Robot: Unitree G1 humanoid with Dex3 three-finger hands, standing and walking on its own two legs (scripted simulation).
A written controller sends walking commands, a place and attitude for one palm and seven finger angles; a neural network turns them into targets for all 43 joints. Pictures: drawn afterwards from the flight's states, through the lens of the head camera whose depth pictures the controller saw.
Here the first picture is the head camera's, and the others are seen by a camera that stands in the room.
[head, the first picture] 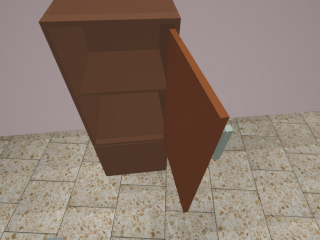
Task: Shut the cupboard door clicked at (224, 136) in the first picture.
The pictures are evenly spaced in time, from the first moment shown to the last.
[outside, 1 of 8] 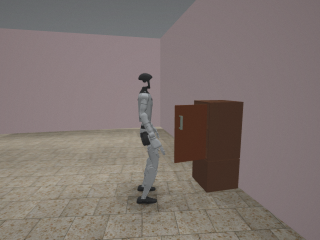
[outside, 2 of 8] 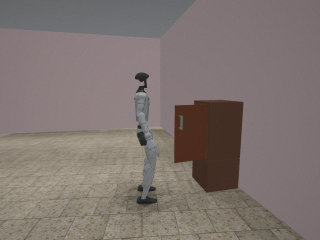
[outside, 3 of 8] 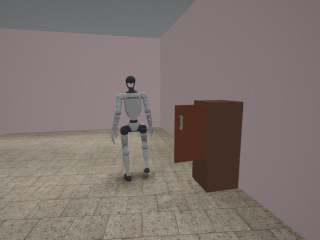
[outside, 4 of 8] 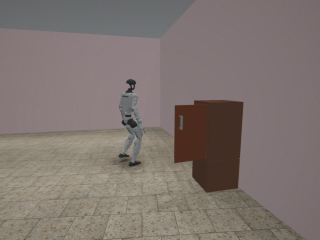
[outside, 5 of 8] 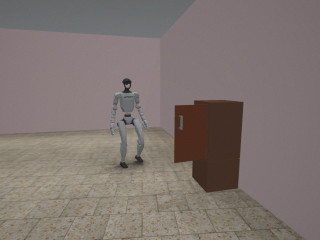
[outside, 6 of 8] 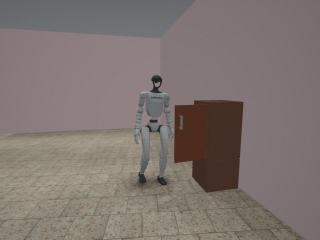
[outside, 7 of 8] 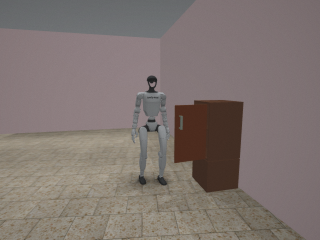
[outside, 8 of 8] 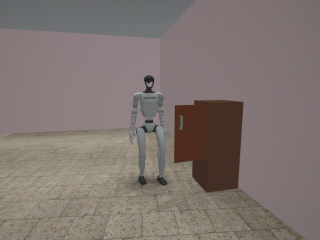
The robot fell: no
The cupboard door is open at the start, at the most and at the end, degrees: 96 96 96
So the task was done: no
